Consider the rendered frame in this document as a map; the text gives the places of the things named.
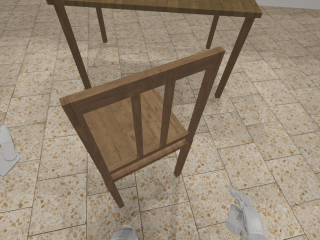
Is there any robot left thigh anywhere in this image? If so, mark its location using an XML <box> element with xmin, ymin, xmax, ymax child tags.
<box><xmin>110</xmin><ymin>227</ymin><xmax>138</xmax><ymax>240</ymax></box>

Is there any table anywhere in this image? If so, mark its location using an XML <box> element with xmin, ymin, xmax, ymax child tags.
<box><xmin>46</xmin><ymin>0</ymin><xmax>263</xmax><ymax>98</ymax></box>

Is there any left robot hand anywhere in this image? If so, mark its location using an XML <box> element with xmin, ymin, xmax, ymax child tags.
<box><xmin>0</xmin><ymin>124</ymin><xmax>22</xmax><ymax>177</ymax></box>

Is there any chair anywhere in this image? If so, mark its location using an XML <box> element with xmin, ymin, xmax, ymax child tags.
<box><xmin>59</xmin><ymin>46</ymin><xmax>226</xmax><ymax>208</ymax></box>

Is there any right robot hand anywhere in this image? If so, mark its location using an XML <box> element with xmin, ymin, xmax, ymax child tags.
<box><xmin>225</xmin><ymin>188</ymin><xmax>265</xmax><ymax>240</ymax></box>

